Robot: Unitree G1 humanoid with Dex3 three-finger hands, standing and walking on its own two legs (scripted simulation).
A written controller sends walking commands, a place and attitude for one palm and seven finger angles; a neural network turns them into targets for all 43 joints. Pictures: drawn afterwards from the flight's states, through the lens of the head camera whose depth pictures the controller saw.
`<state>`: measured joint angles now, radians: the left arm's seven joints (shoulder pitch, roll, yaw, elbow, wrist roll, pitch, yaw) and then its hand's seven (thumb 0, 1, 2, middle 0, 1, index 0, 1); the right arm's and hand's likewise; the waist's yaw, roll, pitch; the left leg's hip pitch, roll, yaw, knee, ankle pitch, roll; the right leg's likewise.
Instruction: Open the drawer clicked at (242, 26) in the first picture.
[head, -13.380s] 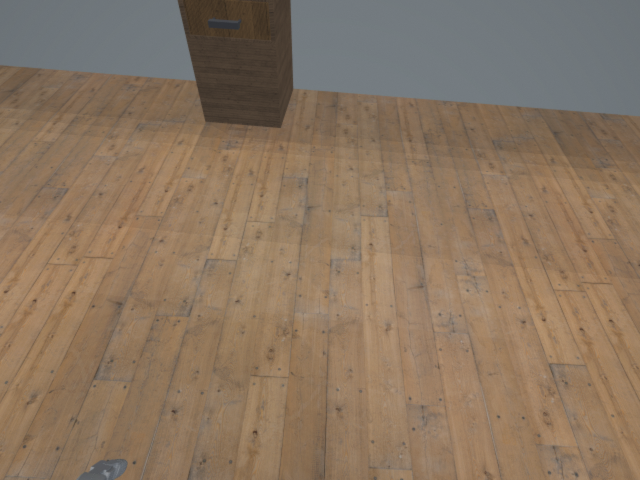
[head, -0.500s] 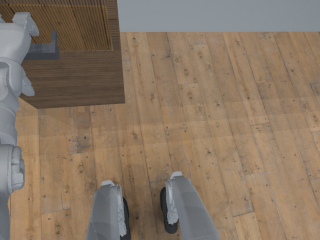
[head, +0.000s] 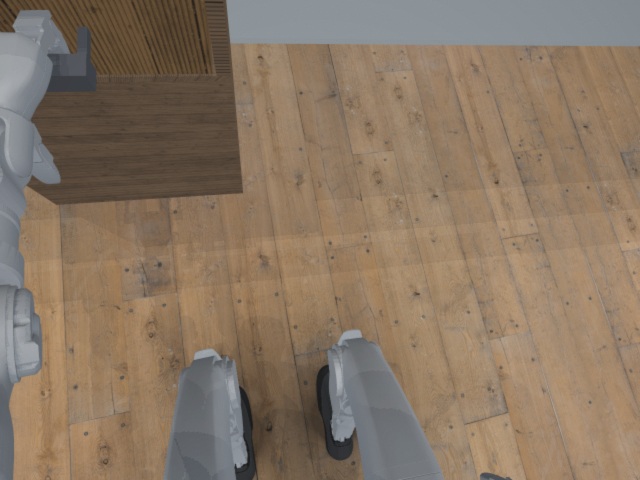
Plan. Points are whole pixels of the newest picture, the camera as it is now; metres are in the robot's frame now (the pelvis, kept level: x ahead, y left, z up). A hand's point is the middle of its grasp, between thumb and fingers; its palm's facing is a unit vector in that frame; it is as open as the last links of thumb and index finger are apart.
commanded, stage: lower the fingers behind the handle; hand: left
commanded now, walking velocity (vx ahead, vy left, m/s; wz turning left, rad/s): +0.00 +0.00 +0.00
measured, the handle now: (23, 54) +0.60 +0.29 -0.02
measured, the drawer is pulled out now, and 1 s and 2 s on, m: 0.00 0.00 0.02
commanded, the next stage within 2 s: close the thumb around the handle in 0.56 s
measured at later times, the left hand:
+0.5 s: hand (33, 107) +0.55 +0.28 -0.04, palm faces -0.07 -0.01 -1.00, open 13.9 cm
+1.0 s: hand (30, 103) +0.55 +0.29 -0.04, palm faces -0.07 -0.01 -1.00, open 10.6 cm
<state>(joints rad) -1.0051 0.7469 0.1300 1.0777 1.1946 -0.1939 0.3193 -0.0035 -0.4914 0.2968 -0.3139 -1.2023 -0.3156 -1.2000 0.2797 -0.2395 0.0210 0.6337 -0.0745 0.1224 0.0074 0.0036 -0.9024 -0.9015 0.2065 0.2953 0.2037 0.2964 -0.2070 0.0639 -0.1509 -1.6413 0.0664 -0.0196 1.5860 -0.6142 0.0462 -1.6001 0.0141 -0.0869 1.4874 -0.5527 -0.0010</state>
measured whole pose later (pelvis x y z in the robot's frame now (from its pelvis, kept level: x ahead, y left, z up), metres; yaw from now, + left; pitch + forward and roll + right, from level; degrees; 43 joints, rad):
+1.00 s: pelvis -0.01 +0.00 -0.02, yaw +0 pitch +39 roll -7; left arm -1.05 0.78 0.11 1.08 1.18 -0.18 0.29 0.00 0.00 0.51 -0.34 -1.26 -0.35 -1.25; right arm 0.27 -0.24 0.03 0.63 -0.06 0.12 0.01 0.00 -0.90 -0.90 0.21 0.30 0.20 0.30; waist -0.21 0.07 -0.15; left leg -1.70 0.06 -0.03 1.64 -0.62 0.05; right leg -1.66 0.01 -0.09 1.54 -0.56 0.00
